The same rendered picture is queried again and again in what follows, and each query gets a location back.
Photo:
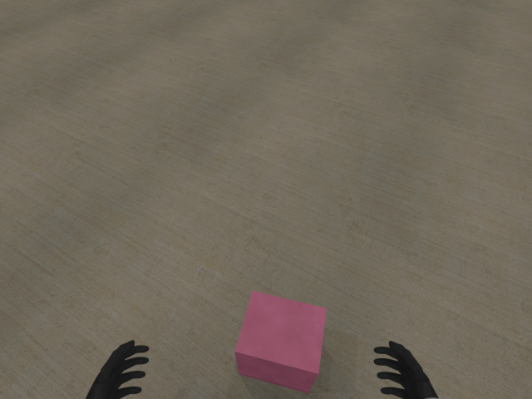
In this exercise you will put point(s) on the carton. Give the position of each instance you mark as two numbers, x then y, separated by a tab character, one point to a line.
281	341

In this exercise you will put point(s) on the right robot hand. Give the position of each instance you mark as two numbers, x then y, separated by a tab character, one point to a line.
416	383

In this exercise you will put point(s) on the left robot hand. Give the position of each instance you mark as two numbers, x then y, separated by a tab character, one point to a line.
111	375

